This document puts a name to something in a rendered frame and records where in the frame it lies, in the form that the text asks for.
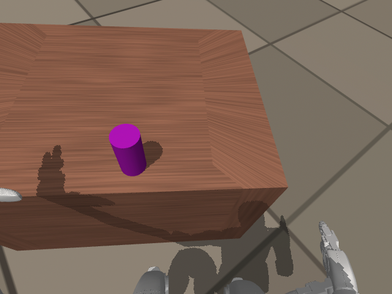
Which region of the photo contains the left robot hand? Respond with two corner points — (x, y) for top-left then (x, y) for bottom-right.
(0, 188), (22, 202)

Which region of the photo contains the can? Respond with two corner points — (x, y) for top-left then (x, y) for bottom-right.
(109, 124), (146, 176)

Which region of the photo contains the right robot hand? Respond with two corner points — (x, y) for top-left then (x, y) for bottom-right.
(286, 220), (358, 294)

